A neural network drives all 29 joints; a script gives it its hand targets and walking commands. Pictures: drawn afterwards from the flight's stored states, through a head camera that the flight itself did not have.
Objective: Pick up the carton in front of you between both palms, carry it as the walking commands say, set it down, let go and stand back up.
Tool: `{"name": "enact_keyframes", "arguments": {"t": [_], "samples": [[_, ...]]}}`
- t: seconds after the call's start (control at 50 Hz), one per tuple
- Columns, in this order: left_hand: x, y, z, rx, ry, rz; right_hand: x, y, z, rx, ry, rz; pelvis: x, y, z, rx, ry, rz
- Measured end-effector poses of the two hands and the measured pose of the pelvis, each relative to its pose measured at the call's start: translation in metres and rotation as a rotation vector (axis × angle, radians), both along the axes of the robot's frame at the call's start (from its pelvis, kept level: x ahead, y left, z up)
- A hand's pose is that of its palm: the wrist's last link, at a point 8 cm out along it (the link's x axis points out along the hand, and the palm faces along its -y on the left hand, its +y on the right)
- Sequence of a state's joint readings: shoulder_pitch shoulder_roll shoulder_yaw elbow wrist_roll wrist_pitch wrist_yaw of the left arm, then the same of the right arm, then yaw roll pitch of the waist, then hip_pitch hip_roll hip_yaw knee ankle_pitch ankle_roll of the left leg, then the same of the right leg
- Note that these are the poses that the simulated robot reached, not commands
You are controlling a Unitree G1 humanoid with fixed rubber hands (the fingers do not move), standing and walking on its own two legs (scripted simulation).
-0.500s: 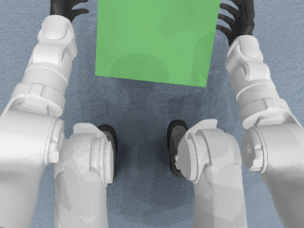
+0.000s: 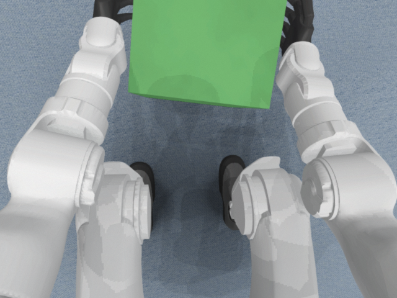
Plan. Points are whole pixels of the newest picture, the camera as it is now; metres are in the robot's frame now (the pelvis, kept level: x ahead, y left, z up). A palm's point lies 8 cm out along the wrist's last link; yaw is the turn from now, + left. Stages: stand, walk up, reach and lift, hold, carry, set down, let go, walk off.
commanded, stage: reach and lift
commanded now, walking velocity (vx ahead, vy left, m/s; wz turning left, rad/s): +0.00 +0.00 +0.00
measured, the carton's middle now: (199, 48) +0.51 -0.02 -0.25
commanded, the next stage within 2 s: none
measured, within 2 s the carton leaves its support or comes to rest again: leaves its support in 0.14 s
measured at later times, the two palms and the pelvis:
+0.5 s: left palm out of the picture +0.51 +0.14 -0.03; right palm (348, 32) +0.49 -0.16 -0.03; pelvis +0.00 +0.00 +0.04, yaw +1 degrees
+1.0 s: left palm out of the picture +0.47 +0.15 +0.12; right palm out of the picture +0.46 -0.15 +0.12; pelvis +0.03 +0.00 +0.17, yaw +2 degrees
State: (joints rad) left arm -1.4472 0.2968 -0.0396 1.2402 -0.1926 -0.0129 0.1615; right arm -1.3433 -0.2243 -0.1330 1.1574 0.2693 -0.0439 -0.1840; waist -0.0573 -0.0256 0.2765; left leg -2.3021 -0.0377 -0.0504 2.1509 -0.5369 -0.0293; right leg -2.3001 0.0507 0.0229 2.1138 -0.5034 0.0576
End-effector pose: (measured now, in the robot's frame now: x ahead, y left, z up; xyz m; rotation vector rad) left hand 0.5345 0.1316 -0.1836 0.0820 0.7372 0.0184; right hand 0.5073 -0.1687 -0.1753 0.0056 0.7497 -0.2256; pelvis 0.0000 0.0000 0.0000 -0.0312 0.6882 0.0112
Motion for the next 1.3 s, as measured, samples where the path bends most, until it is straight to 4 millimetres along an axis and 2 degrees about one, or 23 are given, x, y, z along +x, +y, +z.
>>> {"name": "enact_keyframes", "arguments": {"t": [0.12, 0.2, 0.28, 0.36, 0.48, 0.6, 0.76, 0.94, 1.3], "samples": [[0.002, 0.002, 0.004, 0.009, 0.024, -0.009, 0.004, 0.003, 0.002, 0.007, 0.017, 0.004, 0.001, 0.001, -0.007, 0.000, -0.026, 0.005], [0.001, 0.005, 0.013, 0.006, 0.006, 0.002, 0.005, 0.006, 0.011, 0.019, -0.003, 0.001, 0.003, 0.001, -0.011, 0.003, -0.033, 0.009], [-0.001, 0.007, 0.038, -0.010, -0.040, 0.015, 0.001, 0.008, 0.034, 0.030, -0.052, -0.011, 0.004, 0.002, -0.009, 0.005, -0.036, 0.014], [-0.009, 0.008, 0.079, -0.030, -0.078, 0.036, -0.007, 0.009, 0.073, 0.043, -0.094, -0.022, 0.005, 0.001, 0.002, 0.006, -0.032, 0.019], [-0.025, 0.009, 0.141, -0.046, -0.065, 0.072, -0.020, 0.010, 0.134, 0.058, -0.083, -0.027, 0.004, 0.001, 0.036, 0.006, -0.003, 0.020], [-0.035, 0.012, 0.187, -0.043, -0.049, 0.080, -0.027, 0.014, 0.181, 0.056, -0.068, 0.003, 0.004, 0.001, 0.073, 0.007, 0.025, 0.022], [-0.043, 0.013, 0.233, -0.044, -0.060, 0.095, -0.031, 0.014, 0.227, 0.048, -0.078, 0.016, 0.010, 0.001, 0.113, 0.012, 0.041, 0.023], [-0.057, 0.016, 0.282, -0.054, -0.066, 0.119, -0.040, 0.016, 0.276, 0.057, -0.085, 0.025, 0.025, 0.000, 0.156, 0.019, 0.007, 0.022], [-0.088, 0.021, 0.403, -0.057, -0.054, 0.151, -0.064, 0.021, 0.397, 0.061, -0.072, 0.047, 0.065, 0.000, 0.262, 0.028, -0.170, 0.022]]}}
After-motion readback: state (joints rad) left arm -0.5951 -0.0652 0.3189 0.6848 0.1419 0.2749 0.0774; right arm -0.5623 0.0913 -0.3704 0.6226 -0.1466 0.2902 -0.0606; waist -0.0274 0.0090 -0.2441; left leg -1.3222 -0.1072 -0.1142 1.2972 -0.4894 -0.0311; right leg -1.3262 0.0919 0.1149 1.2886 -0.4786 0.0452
